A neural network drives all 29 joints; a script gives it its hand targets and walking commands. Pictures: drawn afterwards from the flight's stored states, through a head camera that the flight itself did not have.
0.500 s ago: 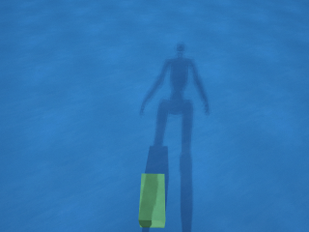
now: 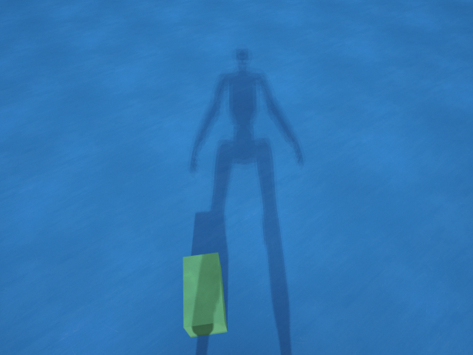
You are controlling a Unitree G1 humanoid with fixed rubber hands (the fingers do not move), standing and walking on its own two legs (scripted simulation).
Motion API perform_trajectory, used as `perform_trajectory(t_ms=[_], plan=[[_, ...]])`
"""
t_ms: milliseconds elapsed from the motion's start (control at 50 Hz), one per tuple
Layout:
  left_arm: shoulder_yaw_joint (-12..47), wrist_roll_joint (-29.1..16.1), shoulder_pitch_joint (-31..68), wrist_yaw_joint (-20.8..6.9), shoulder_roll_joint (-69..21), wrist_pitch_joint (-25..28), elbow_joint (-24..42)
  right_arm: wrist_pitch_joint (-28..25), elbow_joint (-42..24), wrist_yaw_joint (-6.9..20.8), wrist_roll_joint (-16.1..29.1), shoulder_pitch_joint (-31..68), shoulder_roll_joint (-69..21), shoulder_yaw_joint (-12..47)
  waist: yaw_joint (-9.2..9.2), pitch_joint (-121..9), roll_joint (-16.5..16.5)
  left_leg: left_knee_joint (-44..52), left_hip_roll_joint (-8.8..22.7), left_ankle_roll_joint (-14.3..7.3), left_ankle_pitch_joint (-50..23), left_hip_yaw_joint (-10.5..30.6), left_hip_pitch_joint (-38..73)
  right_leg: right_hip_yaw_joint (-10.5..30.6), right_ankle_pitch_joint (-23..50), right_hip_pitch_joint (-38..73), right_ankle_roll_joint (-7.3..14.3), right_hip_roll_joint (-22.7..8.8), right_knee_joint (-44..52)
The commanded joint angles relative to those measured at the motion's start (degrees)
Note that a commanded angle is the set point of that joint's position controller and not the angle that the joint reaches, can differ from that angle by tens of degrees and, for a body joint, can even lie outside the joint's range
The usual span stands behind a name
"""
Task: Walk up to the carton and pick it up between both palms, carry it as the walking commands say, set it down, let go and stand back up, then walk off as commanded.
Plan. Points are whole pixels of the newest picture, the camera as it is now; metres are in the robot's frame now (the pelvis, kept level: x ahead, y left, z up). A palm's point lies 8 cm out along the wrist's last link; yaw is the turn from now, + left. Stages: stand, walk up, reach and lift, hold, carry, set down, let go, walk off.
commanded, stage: walk off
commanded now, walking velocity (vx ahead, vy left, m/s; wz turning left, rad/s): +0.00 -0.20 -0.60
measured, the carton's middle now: (204, 293) +0.45 +0.17 -0.69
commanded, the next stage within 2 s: none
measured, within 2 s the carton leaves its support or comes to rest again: neither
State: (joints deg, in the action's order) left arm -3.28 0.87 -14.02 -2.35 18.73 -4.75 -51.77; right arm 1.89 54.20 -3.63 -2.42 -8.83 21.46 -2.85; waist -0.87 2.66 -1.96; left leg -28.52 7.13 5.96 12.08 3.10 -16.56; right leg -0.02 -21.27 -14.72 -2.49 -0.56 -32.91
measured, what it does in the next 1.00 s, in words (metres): steps to the right, turning right: right foot, then left foot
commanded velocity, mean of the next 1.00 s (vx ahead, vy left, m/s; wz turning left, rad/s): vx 0.00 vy -0.20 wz -0.60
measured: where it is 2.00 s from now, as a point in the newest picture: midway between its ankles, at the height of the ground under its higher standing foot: outside the picture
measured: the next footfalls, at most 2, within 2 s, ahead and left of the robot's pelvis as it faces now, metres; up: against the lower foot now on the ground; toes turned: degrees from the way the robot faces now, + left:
right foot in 0.02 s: +0.04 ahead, -0.14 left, +0.00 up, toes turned +0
left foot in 0.40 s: +0.04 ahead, +0.01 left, +0.00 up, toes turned -5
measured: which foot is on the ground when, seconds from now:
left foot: down 0.00-0.00, up 0.02-0.38, down 0.40-0.78, up 0.80-1.00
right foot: up 0.00-0.00, down 0.02-0.40, up 0.42-0.76, down 0.78-1.00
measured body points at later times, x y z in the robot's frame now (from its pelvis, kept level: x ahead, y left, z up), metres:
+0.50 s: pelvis -0.01 -0.09 +0.01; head +0.03 -0.06 +0.45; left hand +0.11 +0.16 -0.15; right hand +0.00 -0.39 -0.10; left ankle +0.00 +0.02 -0.73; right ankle -0.04 -0.18 -0.66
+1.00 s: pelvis -0.05 -0.24 +0.00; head -0.01 -0.27 +0.45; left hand +0.18 -0.04 -0.12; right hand -0.10 -0.54 -0.13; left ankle -0.01 -0.12 -0.66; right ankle -0.05 -0.34 -0.73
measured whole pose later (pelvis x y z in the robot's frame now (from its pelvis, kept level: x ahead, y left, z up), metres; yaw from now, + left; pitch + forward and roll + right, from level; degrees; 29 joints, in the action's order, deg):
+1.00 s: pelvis -0.05 -0.24 +0.00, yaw -28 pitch +1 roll +0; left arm -2.6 1.8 -10.4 -1.4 16.2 -3.7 -45.0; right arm 3.9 49.7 -3.0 -1.2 -10.4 17.4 -3.9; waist 0.5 4.2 -1.5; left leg -64.0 5.5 2.8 26.8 -5.2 -28.8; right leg -0.7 -12.2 -19.3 3.4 2.8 -30.4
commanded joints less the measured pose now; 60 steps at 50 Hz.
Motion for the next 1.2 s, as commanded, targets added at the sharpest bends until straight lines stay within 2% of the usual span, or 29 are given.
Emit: perform_trajectory(t_ms=[0,20,40,80,120,240,340,360,380,400,420,440,460,500,580,640,720,740,760,780,800,820,860,900,1060,1100,1140,1160,1180], plan=[[-2.37,1.47,-7.49,-0.81,10.35,0.68,2.34,0.11,-2.56,0.05,-0.14,-3.39,5.9,-1.19,2.62,-4.99,12.94,-18.58,-0.27,-3.82,11.96,-6.94,-13.94,13.71,10.43,14.77,3.78,-9.84,19.49],[-3.25,0.76,-4.81,-0.97,17.34,0.74,4.98,0.89,-5.9,-1.04,0.41,0.55,1.96,-0.16,3.37,-4.57,25.52,-31.73,-4.96,-3.32,27.74,-7.54,-17.5,25.6,15.48,4.23,12.51,-19.47,20.82],[-2.97,0.76,-4.81,-0.78,14.31,0.72,5.07,1.73,-6.44,-1.65,1.25,4.29,4.16,-0.38,4.69,-2.09,18.34,-38.98,-2.53,-4.24,25.64,-3.61,-15.0,22.98,11.25,-2.12,15.03,-17.45,20.97],[-1.55,0.77,0.36,0.22,9.19,0.37,6.39,1.78,-5.24,-0.77,1.56,2.6,5.56,-1.17,0.96,1.29,9.24,-40.34,-1.58,-4.24,16.18,-3.66,-14.43,15.68,11.24,-3.42,12.31,-10.42,18.01],[-1.3,0.79,0.32,1.11,8.3,0.75,6.97,1.12,-3.73,0.08,0.87,-0.91,4.59,-1.08,0.51,-1.81,8.93,-39.89,-2.24,-4.01,12.92,-4.77,-13.98,13.47,22.32,1.78,12.36,-8.24,14.55],[-1.24,1.08,-5.11,1.64,6.77,0.49,5.64,0.6,-5.03,-0.76,2.3,0.85,1.33,0.03,3.12,-2.52,10.06,-21.98,-4.68,-4.94,15.7,-5.32,-12.6,20.05,27.19,8.43,15.69,-9.59,12.5],[-0.83,0.55,-0.82,0.96,6.0,0.37,6.08,-0.18,-2.8,-1.76,3.24,-6.37,1.17,-0.18,-0.32,-3.98,7.18,-3.08,-6.02,-4.26,8.45,-4.69,2.09,23.47,26.71,3.09,12.44,-6.35,12.5],[-0.69,-0.15,0.57,1.05,5.95,0.54,6.43,-0.65,-2.09,-2.03,2.93,-9.88,2.22,-0.6,-2.54,-4.89,5.71,5.38,-3.31,-4.8,2.77,-3.23,9.79,22.05,22.14,-1.61,9.63,-3.99,10.3],[-0.46,-0.85,-0.13,1.18,4.12,0.96,7.23,-1.21,-1.63,-2.3,1.87,-13.64,6.32,-1.67,-3.65,-7.97,-3.72,13.81,10.29,-7.76,5.78,8.95,20.77,17.0,7.45,-10.51,5.45,0.55,-0.42],[-0.41,0.24,0.47,1.32,2.19,1.01,8.79,-0.5,-2.16,-2.52,1.16,-9.14,13.03,-3.02,-1.74,-3.83,-17.58,15.49,27.3,-16.33,-11.3,23.92,18.43,4.18,-12.12,-23.45,2.01,8.53,-17.9],[-1.26,2.81,3.49,1.23,6.86,0.66,8.81,-0.22,-1.97,-2.34,1.04,-10.75,8.49,-2.1,-2.97,-3.04,-7.72,14.54,26.87,-19.72,-21.71,19.68,13.19,7.41,-10.93,-21.66,0.82,3.52,-30.28],[-1.83,2.67,2.42,0.83,6.38,0.49,8.08,-0.51,-2.34,-2.09,1.16,-8.31,4.73,-1.27,-0.35,-2.6,-3.84,12.88,23.01,-18.83,-23.19,13.51,10.25,8.5,-7.43,-20.88,-0.16,2.59,-36.0],[-2.25,2.47,-0.6,0.42,6.25,0.09,6.62,-0.74,-3.45,-1.65,1.21,-4.71,3.12,-0.95,2.25,-2.39,-2.15,11.46,19.01,-15.64,-20.82,7.26,9.06,8.38,-4.1,-20.01,-1.38,1.48,-39.14],[-2.1,1.76,-2.04,-1.13,4.55,-0.42,5.97,-1.12,-4.45,-1.25,1.04,-2.62,2.94,-1.12,2.46,-1.77,-6.46,8.92,13.43,-12.4,-21.48,-1.23,7.93,5.87,0.69,-20.2,-3.31,1.38,-41.6],[-0.94,0.04,4.16,-1.89,0.82,-0.55,8.61,-1.24,-3.57,-0.46,0.07,-6.98,5.35,-2.24,-0.75,0.04,-9.62,7.07,12.31,-11.24,-25.78,-7.23,8.61,0.41,3.43,-20.06,-5.82,-1.14,-29.77],[-0.09,-0.11,8.79,-2.71,-0.53,-0.22,11.42,-1.52,-3.6,0.11,-0.28,-8.33,8.08,-3.36,-3.14,-0.3,-13.0,6.45,12.81,-11.05,-24.63,-10.31,6.59,-3.85,0.85,-12.85,-4.89,-2.98,-15.91],[-0.81,0.28,6.03,-2.11,0.51,0.16,11.14,-1.44,-4.12,0.6,0.35,-6.74,10.48,-4.39,-1.13,-2.92,-15.1,2.95,15.57,-8.71,-23.37,-10.13,7.03,-7.32,1.29,-4.15,-1.97,-1.61,-2.92],[-1.22,0.79,2.34,-1.78,0.9,0.51,9.65,-1.33,-4.17,0.72,0.71,-6.28,9.93,-4.36,1.16,-4.08,-11.98,-2.39,15.03,-7.23,-20.36,-11.34,5.77,-7.71,5.53,1.13,-0.66,-0.81,3.68],[-2.26,1.72,-2.76,-1.36,4.31,1.14,7.18,-1.36,-4.02,1.01,0.53,-8.8,7.19,-3.81,3.09,-7.55,-2.84,-13.59,11.94,-4.85,-13.68,-14.26,0.35,-5.09,9.73,11.5,0.93,-0.28,8.42],[-3.4,1.95,-7.39,-1.02,10.65,1.88,6.31,-0.79,-5.9,1.73,-0.47,-9.37,2.09,-2.34,5.01,-8.24,15.97,-28.71,4.86,-2.5,25.38,-16.28,-13.46,9.28,26.84,18.5,3.66,-12.61,10.48],[-4.39,0.41,-8.25,-0.98,18.48,2.06,7.13,1.06,-9.62,0.89,0.71,-4.92,-0.49,-1.79,7.37,-11.39,27.86,-40.11,-0.92,-1.37,33.01,-11.7,-21.22,21.73,38.56,13.62,14.22,-21.17,13.45],[-3.82,0.09,-6.66,-0.51,14.88,2.19,7.05,2.03,-9.66,0.41,1.41,-2.29,2.02,-2.17,6.75,-9.71,21.24,-45.31,1.29,-2.4,28.53,-6.9,-20.49,18.42,37.12,11.15,15.58,-19.36,13.24],[-2.23,0.55,1.48,0.92,9.28,1.74,8.41,1.85,-8.06,0.33,1.59,-3.58,2.4,-2.54,2.32,-5.02,15.45,-42.86,2.32,-2.78,18.51,-4.65,-18.59,11.86,30.09,5.45,12.76,-12.69,12.01],[-1.37,0.83,4.85,1.54,6.35,1.61,9.68,1.7,-5.77,0.43,0.8,-6.97,3.15,-2.89,0.59,-6.77,13.12,-42.28,0.78,-2.63,13.58,-6.03,-14.17,9.3,33.53,3.24,12.42,-9.54,10.42],[-1.0,1.34,0.98,0.63,5.79,0.98,9.16,1.41,-6.6,-0.44,2.49,-3.38,-0.96,-1.24,1.89,-4.61,9.27,-19.48,-4.44,-5.69,14.21,-6.58,-6.06,20.17,23.5,-0.45,15.64,-9.9,13.1],[-0.84,1.1,1.53,0.34,5.6,0.75,8.9,1.04,-5.58,-0.66,2.98,-5.65,-1.09,-1.16,0.82,-4.68,8.22,-12.26,-5.63,-5.47,12.32,-6.36,-0.45,22.35,22.41,-2.11,14.69,-8.76,13.99],[-0.62,0.06,2.6,0.37,5.45,0.62,8.6,0.32,-4.1,-0.99,2.92,-10.68,-0.08,-1.46,-2.18,-4.83,5.9,2.18,-4.5,-5.38,5.17,-5.74,10.13,21.72,14.89,-7.35,10.68,-5.11,12.86],[-0.28,-0.76,2.17,0.47,3.78,0.86,9.15,-0.33,-3.67,-1.32,1.89,-14.77,3.64,-2.34,-3.76,-6.85,-1.33,11.63,7.0,-7.83,8.69,4.96,20.12,18.0,3.12,-15.67,6.3,-0.56,4.72],[-0.22,-0.45,2.47,0.51,1.4,1.0,10.74,-0.07,-4.62,-1.47,0.97,-10.81,11.65,-3.95,-2.35,-4.01,-18.89,18.25,27.47,-15.69,4.77,22.86,18.25,3.19,-10.4,-26.56,2.58,7.96,-16.24]])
